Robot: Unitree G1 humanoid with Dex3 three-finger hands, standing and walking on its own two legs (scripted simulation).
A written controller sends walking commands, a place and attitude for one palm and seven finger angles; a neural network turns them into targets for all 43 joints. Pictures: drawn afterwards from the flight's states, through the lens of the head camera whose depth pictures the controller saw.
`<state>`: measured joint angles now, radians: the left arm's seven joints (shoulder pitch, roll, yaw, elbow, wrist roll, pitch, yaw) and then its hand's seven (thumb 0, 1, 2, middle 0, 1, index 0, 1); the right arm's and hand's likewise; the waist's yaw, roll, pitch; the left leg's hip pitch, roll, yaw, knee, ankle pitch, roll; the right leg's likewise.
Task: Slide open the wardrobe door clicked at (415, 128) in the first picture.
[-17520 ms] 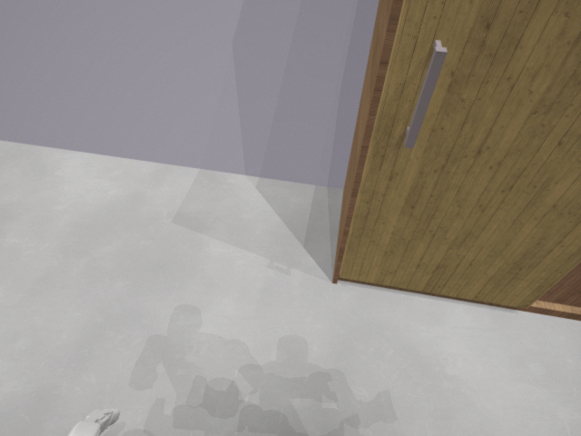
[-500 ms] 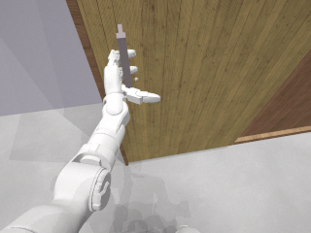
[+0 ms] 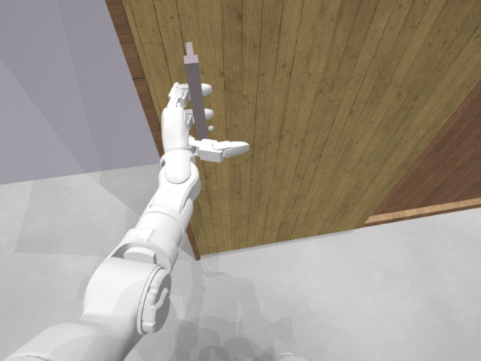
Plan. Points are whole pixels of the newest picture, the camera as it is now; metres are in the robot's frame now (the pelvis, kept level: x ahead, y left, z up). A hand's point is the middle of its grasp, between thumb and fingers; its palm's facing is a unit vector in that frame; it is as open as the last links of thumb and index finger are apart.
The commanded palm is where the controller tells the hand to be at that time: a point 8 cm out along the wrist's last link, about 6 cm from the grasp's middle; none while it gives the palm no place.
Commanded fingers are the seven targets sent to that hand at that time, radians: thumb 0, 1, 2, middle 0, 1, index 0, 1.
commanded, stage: grip the handle and tug to test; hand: left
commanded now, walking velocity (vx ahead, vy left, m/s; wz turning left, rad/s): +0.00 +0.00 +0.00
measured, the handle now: (198, 108) +0.53 +0.05 +0.11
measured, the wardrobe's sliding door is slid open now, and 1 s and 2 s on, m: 0.00 0.00 0.00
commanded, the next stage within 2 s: tug the door sideways, standing still in 1.18 s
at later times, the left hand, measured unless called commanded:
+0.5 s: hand (213, 127) +0.48 +0.02 +0.11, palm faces +0.09 -1.00 +0.00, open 5.6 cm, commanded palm +0.44 +0.08 +0.11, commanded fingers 0.00 0.90 0.90 -0.45 -1.40 -0.45 -1.40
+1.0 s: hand (213, 127) +0.47 +0.02 +0.11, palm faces +0.06 -1.00 +0.01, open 5.7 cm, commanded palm +0.42 +0.08 +0.11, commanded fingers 0.00 0.90 0.90 -0.45 -1.40 -0.45 -1.40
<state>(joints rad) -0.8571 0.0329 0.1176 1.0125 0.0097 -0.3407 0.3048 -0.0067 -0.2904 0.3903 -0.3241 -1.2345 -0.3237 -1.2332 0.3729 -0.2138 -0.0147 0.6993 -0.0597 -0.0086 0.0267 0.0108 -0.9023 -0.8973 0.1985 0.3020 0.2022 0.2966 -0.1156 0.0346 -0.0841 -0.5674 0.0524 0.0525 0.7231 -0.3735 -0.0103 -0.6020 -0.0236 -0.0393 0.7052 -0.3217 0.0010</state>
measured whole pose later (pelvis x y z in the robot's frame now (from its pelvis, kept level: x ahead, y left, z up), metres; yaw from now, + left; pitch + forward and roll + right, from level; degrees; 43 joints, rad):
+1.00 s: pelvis +0.02 -0.01 +0.01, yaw -1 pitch +12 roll +0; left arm -0.69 0.02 0.12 0.79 -0.02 -0.25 0.26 0.02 0.74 0.77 -0.36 -1.38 -0.37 -1.36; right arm 0.36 -0.21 -0.03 0.65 -0.04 -0.01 0.03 0.01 -0.90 -0.90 0.20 0.30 0.20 0.30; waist -0.10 0.04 -0.10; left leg -0.49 0.07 0.07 0.65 -0.37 -0.03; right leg -0.54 0.00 -0.03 0.65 -0.32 -0.02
